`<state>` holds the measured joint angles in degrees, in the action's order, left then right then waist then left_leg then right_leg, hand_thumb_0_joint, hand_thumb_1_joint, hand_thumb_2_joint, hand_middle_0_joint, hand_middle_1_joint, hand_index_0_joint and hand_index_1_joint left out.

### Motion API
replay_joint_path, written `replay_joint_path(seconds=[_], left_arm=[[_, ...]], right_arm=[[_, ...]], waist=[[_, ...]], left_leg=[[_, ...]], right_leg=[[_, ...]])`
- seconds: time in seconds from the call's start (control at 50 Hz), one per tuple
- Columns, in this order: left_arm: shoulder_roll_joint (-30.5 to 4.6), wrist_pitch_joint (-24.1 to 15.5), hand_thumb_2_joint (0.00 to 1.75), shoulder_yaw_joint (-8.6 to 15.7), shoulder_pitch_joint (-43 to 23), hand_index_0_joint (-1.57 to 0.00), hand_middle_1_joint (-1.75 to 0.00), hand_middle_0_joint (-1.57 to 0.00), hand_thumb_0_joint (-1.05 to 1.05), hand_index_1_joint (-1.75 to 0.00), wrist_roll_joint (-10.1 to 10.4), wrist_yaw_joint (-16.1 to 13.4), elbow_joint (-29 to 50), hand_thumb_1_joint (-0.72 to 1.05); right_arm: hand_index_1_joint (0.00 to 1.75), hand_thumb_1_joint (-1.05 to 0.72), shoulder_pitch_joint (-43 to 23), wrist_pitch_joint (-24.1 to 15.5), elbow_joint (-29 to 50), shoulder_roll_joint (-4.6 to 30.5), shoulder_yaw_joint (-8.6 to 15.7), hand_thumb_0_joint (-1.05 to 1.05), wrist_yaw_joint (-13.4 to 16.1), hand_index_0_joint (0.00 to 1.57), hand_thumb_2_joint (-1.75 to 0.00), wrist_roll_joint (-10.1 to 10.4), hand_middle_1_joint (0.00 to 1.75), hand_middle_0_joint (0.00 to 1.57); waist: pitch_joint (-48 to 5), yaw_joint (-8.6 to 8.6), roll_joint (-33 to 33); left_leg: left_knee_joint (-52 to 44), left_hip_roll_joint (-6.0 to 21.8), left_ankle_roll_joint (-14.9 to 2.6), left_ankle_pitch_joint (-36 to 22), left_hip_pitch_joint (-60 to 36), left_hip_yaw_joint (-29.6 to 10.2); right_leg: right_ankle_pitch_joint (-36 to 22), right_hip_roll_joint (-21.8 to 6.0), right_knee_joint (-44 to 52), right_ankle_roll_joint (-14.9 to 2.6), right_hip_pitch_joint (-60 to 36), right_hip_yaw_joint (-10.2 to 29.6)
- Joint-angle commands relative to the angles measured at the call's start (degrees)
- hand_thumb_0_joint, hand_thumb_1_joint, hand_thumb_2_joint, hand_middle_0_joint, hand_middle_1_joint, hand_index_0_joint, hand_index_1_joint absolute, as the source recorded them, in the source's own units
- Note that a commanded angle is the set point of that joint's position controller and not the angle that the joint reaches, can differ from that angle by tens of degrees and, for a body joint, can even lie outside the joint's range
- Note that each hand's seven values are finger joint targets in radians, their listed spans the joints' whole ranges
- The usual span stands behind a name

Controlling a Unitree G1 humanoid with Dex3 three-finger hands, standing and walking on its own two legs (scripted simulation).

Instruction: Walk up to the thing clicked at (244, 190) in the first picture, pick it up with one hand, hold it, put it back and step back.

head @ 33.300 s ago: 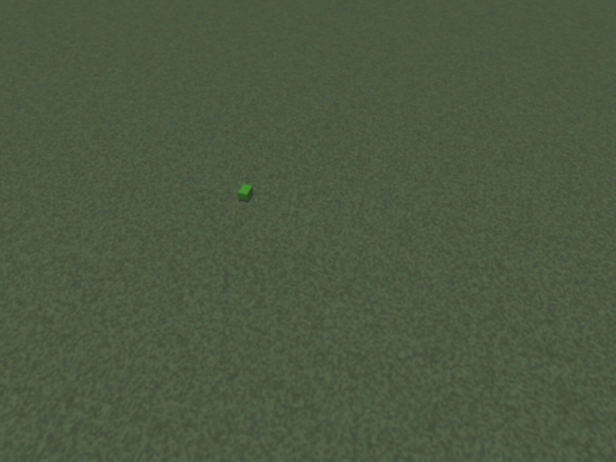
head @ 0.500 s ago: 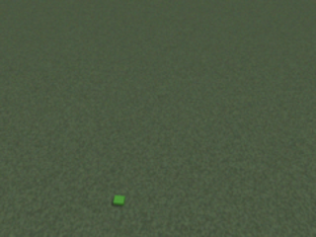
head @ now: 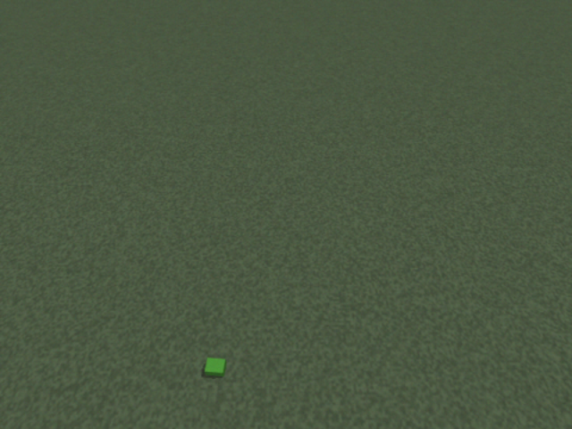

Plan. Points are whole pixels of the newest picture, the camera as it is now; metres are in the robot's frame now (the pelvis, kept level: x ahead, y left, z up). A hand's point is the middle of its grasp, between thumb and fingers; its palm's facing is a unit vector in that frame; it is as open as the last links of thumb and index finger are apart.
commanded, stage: stand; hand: left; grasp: from above
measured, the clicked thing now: (215, 367) +0.45 +0.25 -0.76
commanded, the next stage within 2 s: step back in 1.48 s
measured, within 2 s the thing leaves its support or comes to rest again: neither
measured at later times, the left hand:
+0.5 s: hand out of the picture +0.07 +0.24 -0.16, palm faces +0.01 -0.94 -0.34, open 7.4 cm
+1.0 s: hand out of the picture +0.08 +0.24 -0.15, palm faces +0.00 -0.94 -0.34, open 7.4 cm
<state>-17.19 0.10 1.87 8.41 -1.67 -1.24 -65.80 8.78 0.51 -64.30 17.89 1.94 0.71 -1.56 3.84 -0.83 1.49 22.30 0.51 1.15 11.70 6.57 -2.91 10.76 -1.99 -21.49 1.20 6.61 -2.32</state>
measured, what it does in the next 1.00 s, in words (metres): stands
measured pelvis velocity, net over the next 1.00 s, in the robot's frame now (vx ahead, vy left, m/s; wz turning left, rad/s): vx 0.01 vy -0.01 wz -0.01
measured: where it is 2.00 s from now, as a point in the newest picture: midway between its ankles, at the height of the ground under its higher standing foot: outside the picture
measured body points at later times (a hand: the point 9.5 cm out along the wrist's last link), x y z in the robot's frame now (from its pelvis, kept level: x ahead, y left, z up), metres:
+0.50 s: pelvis +0.00 +0.00 +0.00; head +0.01 -0.01 +0.45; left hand +0.07 +0.29 -0.13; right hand +0.07 -0.29 -0.14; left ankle +0.01 +0.13 -0.74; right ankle +0.01 -0.13 -0.74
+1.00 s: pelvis +0.01 -0.01 +0.00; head +0.02 -0.01 +0.45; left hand +0.08 +0.29 -0.13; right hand +0.08 -0.30 -0.14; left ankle +0.01 +0.13 -0.74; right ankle +0.01 -0.13 -0.74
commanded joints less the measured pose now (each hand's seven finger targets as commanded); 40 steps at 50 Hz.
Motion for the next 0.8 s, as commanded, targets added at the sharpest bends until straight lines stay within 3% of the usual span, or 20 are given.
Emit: replay_joint_path(seconds=[0.0, 0.18, 0.46, 0.78], left_arm=[[-11.66, -1.32, 0.90, 2.07, -2.57, -0.20, -0.30, -0.20, 0.00, -0.30, 0.25, -0.84, 2.75, 0.90], [-11.81, -1.37, 0.90, 2.17, -3.32, -0.20, -0.30, -0.20, 0.00, -0.30, 0.55, -0.58, 2.24, 0.90], [-12.22, -1.10, 0.90, 2.10, -4.49, -0.20, -0.30, -0.20, 0.00, -0.30, 0.55, -0.03, 2.09, 0.90], [-12.95, -1.39, 0.90, 1.93, -4.54, -0.20, -0.30, -0.20, 0.00, -0.30, 0.82, 0.10, 2.61, 0.90]], right_arm=[[0.30, -0.90, -2.48, -1.33, 3.43, 10.07, 1.37, 0.00, 0.75, 0.20, -0.90, 0.16, 0.30, 0.20], [0.30, -0.90, -2.53, -1.67, 2.96, 10.93, 0.94, 0.00, 0.88, 0.20, -0.90, 0.36, 0.30, 0.20], [0.30, -0.90, -3.07, -1.67, 2.58, 11.44, 0.57, 0.00, 0.71, 0.20, -0.90, 0.40, 0.30, 0.20], [0.30, -0.90, -3.84, -1.95, 2.53, 12.40, 0.58, 0.00, 0.63, 0.20, -0.90, 0.51, 0.30, 0.20]], waist=[[-1.58, 0.07, -1.51], [-2.92, -0.01, -0.95], [-1.92, 0.20, -0.95], [-4.41, 0.41, -1.01]], left_leg=[[-4.65, 4.78, -2.40, -2.71, 2.44, -3.55], [-5.48, 5.59, -2.20, -7.29, 0.95, -3.50], [-6.79, 5.72, -2.08, -3.08, 2.54, -3.42], [-6.07, 6.36, -1.97, -8.84, -0.02, -3.05]], right_leg=[[-1.07, -5.17, 5.74, -1.48, -0.78, 5.55], [-6.32, -5.20, 4.91, -1.78, -2.61, 5.23], [-2.47, -4.80, 5.62, -1.73, -1.79, 5.12], [-7.86, -5.44, 4.63, -2.00, -2.51, 5.22]])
